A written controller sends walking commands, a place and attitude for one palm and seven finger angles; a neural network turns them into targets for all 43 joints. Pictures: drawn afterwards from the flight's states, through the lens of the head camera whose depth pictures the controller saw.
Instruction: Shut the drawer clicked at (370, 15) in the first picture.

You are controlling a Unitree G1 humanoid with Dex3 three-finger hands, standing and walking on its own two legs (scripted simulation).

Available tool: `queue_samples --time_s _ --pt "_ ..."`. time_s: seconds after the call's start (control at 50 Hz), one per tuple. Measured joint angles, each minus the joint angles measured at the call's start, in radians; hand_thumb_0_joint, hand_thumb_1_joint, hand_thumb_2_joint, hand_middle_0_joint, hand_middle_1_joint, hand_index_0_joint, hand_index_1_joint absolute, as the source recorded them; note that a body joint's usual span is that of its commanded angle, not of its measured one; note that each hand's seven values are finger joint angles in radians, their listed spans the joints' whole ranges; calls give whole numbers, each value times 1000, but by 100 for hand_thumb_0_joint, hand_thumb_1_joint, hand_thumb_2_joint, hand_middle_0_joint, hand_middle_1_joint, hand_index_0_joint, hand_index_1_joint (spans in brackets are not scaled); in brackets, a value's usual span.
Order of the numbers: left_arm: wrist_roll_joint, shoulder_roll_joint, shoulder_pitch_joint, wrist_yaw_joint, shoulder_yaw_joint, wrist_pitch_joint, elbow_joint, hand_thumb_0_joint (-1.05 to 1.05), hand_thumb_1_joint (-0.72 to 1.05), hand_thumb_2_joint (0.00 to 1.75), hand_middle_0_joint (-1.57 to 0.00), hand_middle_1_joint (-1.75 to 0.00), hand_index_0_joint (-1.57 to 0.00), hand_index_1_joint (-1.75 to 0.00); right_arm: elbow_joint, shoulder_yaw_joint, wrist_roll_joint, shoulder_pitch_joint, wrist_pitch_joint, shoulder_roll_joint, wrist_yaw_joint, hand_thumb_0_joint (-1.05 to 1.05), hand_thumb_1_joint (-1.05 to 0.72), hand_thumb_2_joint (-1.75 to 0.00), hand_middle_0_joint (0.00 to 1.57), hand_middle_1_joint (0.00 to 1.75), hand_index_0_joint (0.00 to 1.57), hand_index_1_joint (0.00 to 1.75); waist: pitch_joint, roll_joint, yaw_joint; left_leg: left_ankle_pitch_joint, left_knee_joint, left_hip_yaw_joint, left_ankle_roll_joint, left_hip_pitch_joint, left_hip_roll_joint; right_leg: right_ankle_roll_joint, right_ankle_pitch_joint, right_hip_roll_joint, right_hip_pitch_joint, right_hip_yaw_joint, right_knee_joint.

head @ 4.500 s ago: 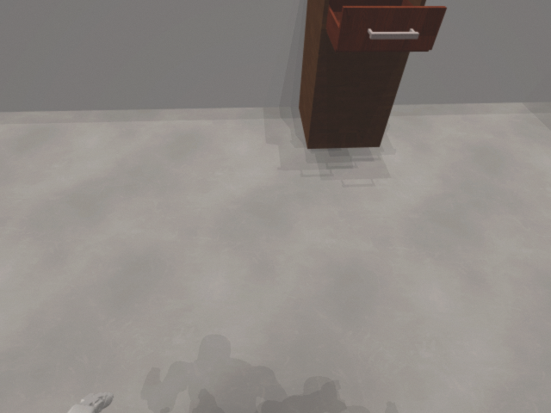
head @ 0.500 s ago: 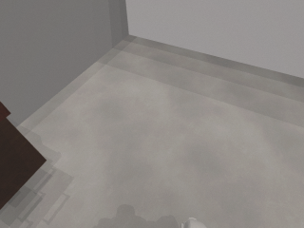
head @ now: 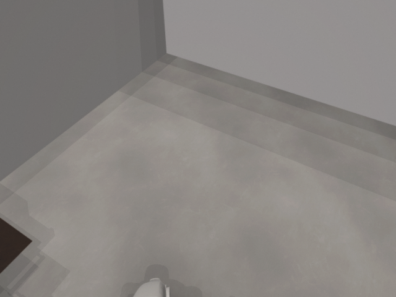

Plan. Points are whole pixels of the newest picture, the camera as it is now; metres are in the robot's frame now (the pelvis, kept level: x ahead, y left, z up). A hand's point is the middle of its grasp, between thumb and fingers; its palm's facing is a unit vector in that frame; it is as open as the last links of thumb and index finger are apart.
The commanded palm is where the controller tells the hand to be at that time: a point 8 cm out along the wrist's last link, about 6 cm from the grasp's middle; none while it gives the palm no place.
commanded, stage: turn to face it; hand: left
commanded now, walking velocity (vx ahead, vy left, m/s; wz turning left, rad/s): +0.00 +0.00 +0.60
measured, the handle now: out of the picture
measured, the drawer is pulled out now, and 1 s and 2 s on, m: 0.23 0.23 0.23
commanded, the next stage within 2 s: take the last steps up to it in 1.76 s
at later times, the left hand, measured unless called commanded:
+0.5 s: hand (106, 278) +0.18 +0.22 -0.15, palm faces +0.25 -0.93 -0.26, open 7.3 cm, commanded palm none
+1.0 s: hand out of the picture -0.03 +0.16 -0.18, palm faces +0.59 -0.77 -0.26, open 7.4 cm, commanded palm none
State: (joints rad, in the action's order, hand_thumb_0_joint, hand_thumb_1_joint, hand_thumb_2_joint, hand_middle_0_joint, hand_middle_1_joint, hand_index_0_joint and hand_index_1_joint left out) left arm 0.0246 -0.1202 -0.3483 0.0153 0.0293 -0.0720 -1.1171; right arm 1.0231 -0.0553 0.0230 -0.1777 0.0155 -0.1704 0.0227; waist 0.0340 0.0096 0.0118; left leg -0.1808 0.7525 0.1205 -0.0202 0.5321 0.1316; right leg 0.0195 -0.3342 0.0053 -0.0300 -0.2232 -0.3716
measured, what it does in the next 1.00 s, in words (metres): steps on the spot, turning left: left foot, then right foot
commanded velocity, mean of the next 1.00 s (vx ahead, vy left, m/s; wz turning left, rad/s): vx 0.00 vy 0.00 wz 0.60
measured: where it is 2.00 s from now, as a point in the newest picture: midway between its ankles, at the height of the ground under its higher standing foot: outside the picture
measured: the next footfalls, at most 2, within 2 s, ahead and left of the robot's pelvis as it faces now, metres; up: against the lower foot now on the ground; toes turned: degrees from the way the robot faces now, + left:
left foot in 0.08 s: +0.17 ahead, +0.12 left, +0.00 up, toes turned +12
right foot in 0.56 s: +0.16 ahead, -0.12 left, +0.00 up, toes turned +13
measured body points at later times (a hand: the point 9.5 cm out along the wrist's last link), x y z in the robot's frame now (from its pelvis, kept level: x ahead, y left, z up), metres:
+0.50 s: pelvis +0.08 +0.00 -0.01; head +0.11 -0.01 +0.44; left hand +0.16 +0.27 -0.13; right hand +0.19 -0.23 -0.16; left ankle +0.13 +0.11 -0.74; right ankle +0.12 -0.14 -0.71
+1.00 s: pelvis +0.07 -0.02 -0.01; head +0.10 +0.01 +0.44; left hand -0.06 +0.20 -0.16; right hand +0.32 -0.18 -0.14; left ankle +0.00 +0.07 -0.73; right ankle +0.12 -0.13 -0.74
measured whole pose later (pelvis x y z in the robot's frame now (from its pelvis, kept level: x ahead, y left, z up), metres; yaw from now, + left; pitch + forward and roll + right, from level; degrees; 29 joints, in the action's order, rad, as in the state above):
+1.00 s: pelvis +0.07 -0.02 -0.01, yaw +34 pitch +0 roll +1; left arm 0.02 -0.23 -0.28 0.02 0.05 0.03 -0.92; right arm 0.91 -0.07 0.02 -0.12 -0.06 -0.26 0.03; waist 0.09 -0.03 0.03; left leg -0.33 0.63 0.11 -0.05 0.30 0.05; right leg -0.03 -0.35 0.20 -0.25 -0.32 -0.63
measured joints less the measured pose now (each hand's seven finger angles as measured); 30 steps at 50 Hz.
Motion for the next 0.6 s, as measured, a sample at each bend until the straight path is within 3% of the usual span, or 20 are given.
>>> queue_samples --time_s 0.06,0.08,0.14,0.2,0.26,0.34,0.52,0.54,0.56,0.6 --pt "-1 -2 -17 5 1 10 -4 0 91 90 -21 -30 -20 -30 -11 8 2 8 5 5 2 0 -92 -90 20 30 19 30 16 -18 10 38 -106 24 24 -70 -35 -31 -85 28 23 -26 -85" --pt "-5 -3 -25 5 3 16 -4 0 91 90 -21 -30 -20 -30 -19 9 5 6 11 3 1 0 -91 -90 20 30 19 30 18 -20 8 50 -133 26 52 -99 -47 -42 -123 45 2 -32 -169" --pt "-20 -24 10 5 9 52 13 0 91 90 -21 -30 -20 -30 -36 15 1 16 19 14 -10 0 -91 -90 20 30 20 30 42 -45 5 -52 -71 25 101 -94 -84 -66 -214 67 -179 67 -615" --pt "-17 -45 70 7 25 69 49 1 91 90 -20 -30 -20 -30 -42 16 -2 15 14 21 -25 0 -91 -90 20 30 20 30 54 -45 1 -39 -118 17 93 -126 -106 -83 -169 67 -338 129 -832" --pt "-15 -63 132 6 38 77 100 1 91 90 -20 -30 -20 -30 -45 10 -1 11 5 9 -33 -1 -93 -90 20 30 20 30 56 -37 -5 -8 -184 1 101 -155 -128 -96 -112 83 -429 166 -799" --pt "-11 -82 196 8 51 91 158 0 91 90 -20 -30 -20 -30 -49 4 3 -7 -14 -3 -26 -1 -92 -90 20 30 20 30 37 -22 -22 17 -232 -37 96 -173 -147 -107 -75 91 -469 198 -687" --pt "-15 -83 251 8 47 102 242 0 91 90 -20 -30 -20 -30 -75 -22 10 -42 -53 -33 -11 0 -91 -90 20 30 20 30 4 21 -60 29 -226 -144 48 -148 -164 -100 -58 36 -335 202 -363" --pt "-17 -81 248 7 44 97 250 0 91 90 -20 -30 -20 -30 -79 -26 9 -46 -57 -39 -10 0 -91 -90 20 30 20 30 1 25 -60 26 -212 -156 39 -136 -168 -96 -23 30 -297 196 -286" --pt "-15 -75 242 8 40 90 257 0 91 90 -20 -30 -20 -30 -83 -31 5 -50 -61 -47 -8 0 -91 -90 20 30 20 30 0 36 -57 17 -186 -171 30 -120 -168 -66 26 24 -268 182 -221" --pt "-7 -62 227 10 26 84 261 0 91 90 -20 -30 -20 -30 -82 -43 2 -50 -73 -62 -10 0 -91 -90 20 30 20 30 8 49 -53 -162 -26 -178 6 -65 -176 -18 36 28 -259 152 -224"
